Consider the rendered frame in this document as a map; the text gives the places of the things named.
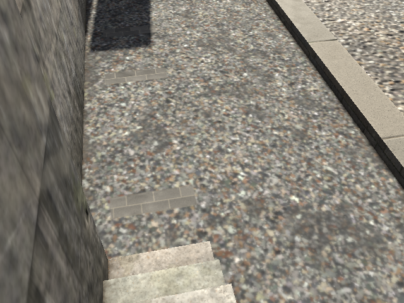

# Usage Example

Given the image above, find stairs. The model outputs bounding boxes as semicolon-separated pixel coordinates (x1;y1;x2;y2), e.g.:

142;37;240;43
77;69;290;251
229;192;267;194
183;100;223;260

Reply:
103;241;236;303

